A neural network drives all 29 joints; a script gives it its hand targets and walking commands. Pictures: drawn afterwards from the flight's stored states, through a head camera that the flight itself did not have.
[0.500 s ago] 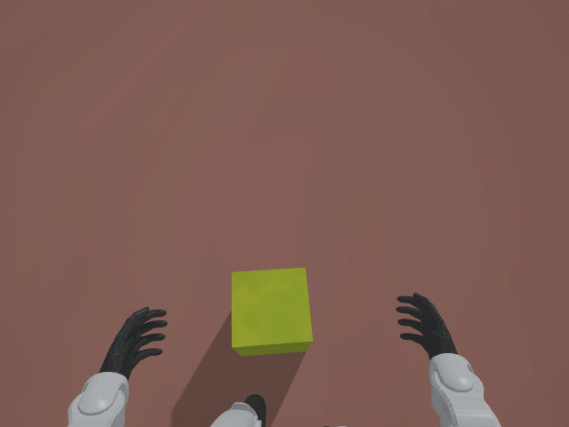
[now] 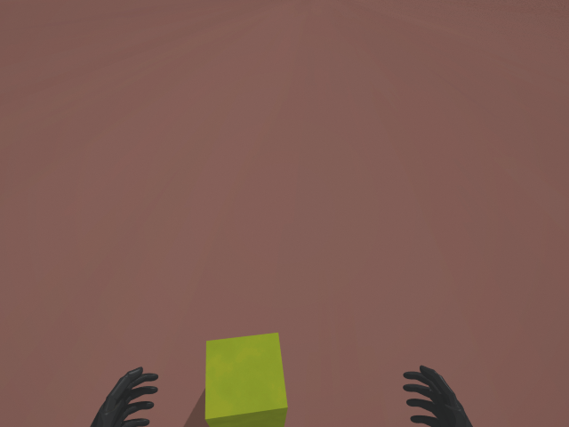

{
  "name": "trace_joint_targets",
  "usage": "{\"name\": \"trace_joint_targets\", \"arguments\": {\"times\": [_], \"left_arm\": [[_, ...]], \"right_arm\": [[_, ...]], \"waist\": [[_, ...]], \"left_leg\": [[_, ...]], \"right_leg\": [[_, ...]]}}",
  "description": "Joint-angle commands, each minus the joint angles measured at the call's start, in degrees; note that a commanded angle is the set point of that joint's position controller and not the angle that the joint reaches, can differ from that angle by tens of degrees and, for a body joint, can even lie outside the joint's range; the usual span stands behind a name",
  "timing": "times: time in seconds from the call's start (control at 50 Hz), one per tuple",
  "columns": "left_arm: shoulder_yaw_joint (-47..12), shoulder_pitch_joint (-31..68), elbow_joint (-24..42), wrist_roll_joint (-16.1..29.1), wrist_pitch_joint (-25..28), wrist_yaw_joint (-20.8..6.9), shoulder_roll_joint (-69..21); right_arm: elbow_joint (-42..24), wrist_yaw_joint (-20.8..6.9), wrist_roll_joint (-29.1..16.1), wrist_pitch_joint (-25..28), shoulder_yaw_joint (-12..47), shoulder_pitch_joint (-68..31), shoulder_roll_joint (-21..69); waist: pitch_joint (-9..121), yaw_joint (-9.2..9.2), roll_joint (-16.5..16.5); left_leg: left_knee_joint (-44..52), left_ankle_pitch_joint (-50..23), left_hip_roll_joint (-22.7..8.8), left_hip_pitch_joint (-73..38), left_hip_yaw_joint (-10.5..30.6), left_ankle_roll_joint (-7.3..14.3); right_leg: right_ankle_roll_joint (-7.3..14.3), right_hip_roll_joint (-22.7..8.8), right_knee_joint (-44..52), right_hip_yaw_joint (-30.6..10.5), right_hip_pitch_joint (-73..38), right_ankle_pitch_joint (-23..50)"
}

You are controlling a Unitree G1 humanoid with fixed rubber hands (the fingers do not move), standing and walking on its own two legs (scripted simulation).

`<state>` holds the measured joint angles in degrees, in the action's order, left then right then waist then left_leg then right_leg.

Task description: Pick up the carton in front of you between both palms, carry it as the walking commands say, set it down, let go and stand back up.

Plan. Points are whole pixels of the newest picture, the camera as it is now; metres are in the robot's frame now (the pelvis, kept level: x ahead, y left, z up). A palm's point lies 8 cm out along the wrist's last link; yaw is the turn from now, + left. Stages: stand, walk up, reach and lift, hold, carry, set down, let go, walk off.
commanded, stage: let go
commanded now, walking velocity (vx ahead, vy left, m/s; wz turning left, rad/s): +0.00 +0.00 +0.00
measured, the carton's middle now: (246, 385) +0.37 +0.09 -0.65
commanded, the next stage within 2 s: stand in 0.16 s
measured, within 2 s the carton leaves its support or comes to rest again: neither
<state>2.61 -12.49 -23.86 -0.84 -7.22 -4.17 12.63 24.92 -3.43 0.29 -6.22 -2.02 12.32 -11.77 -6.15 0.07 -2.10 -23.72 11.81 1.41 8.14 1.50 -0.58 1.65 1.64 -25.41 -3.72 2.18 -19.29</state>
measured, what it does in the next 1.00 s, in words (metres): stands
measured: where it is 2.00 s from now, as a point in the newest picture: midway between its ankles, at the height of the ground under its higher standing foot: outside the picture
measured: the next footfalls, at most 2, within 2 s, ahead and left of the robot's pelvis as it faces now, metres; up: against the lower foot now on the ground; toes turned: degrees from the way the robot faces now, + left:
none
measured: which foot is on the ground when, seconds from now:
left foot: down 0.00-1.00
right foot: down 0.00-1.00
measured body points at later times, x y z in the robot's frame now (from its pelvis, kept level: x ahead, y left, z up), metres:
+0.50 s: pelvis +0.01 +0.02 +0.00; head +0.02 +0.04 +0.44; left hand +0.15 +0.31 -0.11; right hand +0.15 -0.28 -0.09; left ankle +0.01 +0.13 -0.74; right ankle -0.06 -0.10 -0.74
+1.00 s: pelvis +0.01 +0.03 +0.00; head +0.01 +0.05 +0.45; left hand +0.13 +0.33 -0.12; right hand +0.13 -0.27 -0.10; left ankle +0.02 +0.13 -0.74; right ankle -0.06 -0.10 -0.74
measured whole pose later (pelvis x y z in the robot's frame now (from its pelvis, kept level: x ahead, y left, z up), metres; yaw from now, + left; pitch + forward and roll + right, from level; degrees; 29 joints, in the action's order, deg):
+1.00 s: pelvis +0.01 +0.03 +0.00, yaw -1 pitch -1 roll +0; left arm 0.8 -11.4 -47.7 -1.7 -0.2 1.6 21.2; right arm 52.8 1.1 1.8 0.4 -1.3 7.1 -19.5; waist -0.7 -0.2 -2.3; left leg -25.5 13.2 2.1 11.0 -0.2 1.9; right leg -1.0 0.2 -22.7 -4.5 3.4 -18.1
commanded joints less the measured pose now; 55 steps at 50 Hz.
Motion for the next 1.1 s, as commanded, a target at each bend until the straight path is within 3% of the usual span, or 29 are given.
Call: {"name": "trace_joint_targets", "arguments": {"times": [0.0,0.02,0.04,0.06,0.14,0.16,0.2,0.24,0.38,0.64,1.08], "left_arm": [[2.15,0.49,4.98,0.04,0.61,0.12,5.97],[2.09,0.56,4.99,0.14,0.67,0.11,5.93],[2.59,1.31,7.46,-1.23,-2.27,1.70,7.73],[2.10,0.54,6.77,-0.88,-2.89,2.38,7.10],[1.47,0.35,6.63,0.01,-3.58,3.25,6.39],[2.85,2.68,0.02,-0.39,0.01,5.17,12.80],[2.16,2.12,-1.71,-1.53,3.01,5.66,11.86],[2.16,2.50,-3.12,-1.70,4.50,5.30,11.51],[1.81,1.45,-8.78,-1.30,6.35,5.13,13.43],[0.46,0.98,-16.03,-1.11,7.25,5.99,15.55],[-0.06,2.27,-22.81,-0.81,7.88,5.79,17.15]], "right_arm": [[-5.52,0.15,0.28,0.58,-1.66,-2.40,-4.88],[-5.42,0.18,0.36,0.56,-1.75,-2.24,-4.91],[-2.38,1.44,-0.55,2.01,-2.22,1.02,-4.40],[-2.92,1.86,-0.48,2.42,-1.38,0.61,-5.03],[-3.58,2.15,-0.93,2.56,-0.79,-1.15,-5.58],[5.27,3.78,3.02,3.34,-2.27,-2.39,-12.18],[7.28,4.58,2.98,4.59,-2.46,-2.15,-12.22],[9.24,4.62,2.90,5.53,-2.39,-3.43,-12.28],[14.19,4.43,2.27,6.72,-2.33,-5.19,-13.88],[20.26,5.01,1.74,7.10,-1.73,-6.06,-16.56],[26.81,4.63,1.32,7.34,-1.29,-7.80,-18.00]], "waist": [[4.77,0.67,-0.04],[5.21,0.55,-0.07],[8.87,-0.39,1.46],[8.67,-0.15,0.45],[8.39,0.30,-0.47],[6.39,0.86,-6.00],[6.26,-0.25,-1.71],[5.90,-0.29,1.12],[9.27,0.02,3.23],[9.65,-0.33,2.50],[6.63,-0.41,1.94]], "left_leg": [[-1.55,-15.21,1.87,-15.13,-1.61,-0.25],[-1.54,-15.81,1.83,-15.07,-1.51,-0.22],[-3.28,-15.59,3.08,-12.75,-1.52,-0.07],[-3.50,-15.49,3.02,-11.33,-1.38,-0.03],[-3.61,-15.92,2.97,-9.26,-1.08,0.05],[-4.84,-13.58,-3.35,-0.89,0.59,-0.55],[-3.51,-6.70,-3.74,0.43,1.49,0.35],[-2.25,-2.69,-4.19,2.41,2.63,0.71],[-2.49,-11.60,-5.76,0.66,4.10,1.65],[-1.77,-18.46,-6.51,-2.60,4.62,2.12],[2.79,-10.38,-6.80,-2.66,5.83,2.39]], "right_leg": [[-2.73,-1.75,6.60,0.89,14.11,18.25],[-2.87,-1.56,6.28,0.93,13.64,19.22],[-2.88,-1.02,3.91,0.82,9.91,24.74],[-3.32,-1.14,3.03,0.78,9.80,26.79],[-3.40,-0.91,2.81,1.24,10.67,26.10],[-4.25,-3.35,2.69,-0.19,12.78,14.64],[-3.21,-3.65,4.07,-2.15,12.40,6.12],[-2.50,-3.70,3.61,-2.57,12.17,4.02],[-2.38,-4.20,1.61,-2.70,8.60,12.69],[-2.45,-5.29,2.56,-2.73,6.64,18.40],[-1.69,-6.60,6.94,-3.66,6.69,12.34]]}}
